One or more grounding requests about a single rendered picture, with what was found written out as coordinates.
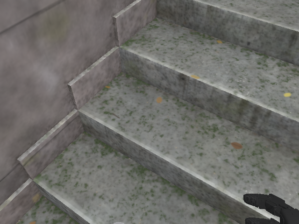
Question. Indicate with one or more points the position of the right robot hand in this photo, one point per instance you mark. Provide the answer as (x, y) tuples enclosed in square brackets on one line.
[(274, 205)]

